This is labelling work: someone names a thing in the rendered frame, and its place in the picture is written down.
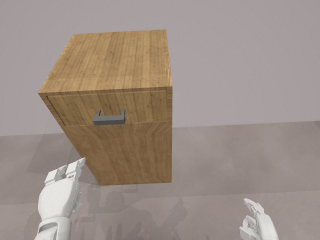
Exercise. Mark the robot left forearm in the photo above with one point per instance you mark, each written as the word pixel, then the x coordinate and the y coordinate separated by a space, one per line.
pixel 54 228

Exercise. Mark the cabinet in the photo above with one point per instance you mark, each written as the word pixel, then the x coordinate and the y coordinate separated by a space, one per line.
pixel 115 62

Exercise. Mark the left robot hand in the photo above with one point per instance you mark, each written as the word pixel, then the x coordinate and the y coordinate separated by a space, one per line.
pixel 60 197

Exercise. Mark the drawer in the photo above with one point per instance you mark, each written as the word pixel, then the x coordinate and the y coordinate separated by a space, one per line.
pixel 140 106

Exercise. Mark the handle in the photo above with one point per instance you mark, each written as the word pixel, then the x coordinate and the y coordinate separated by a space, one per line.
pixel 109 119

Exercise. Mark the right robot hand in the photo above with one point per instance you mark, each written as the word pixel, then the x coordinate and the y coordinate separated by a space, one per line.
pixel 262 227

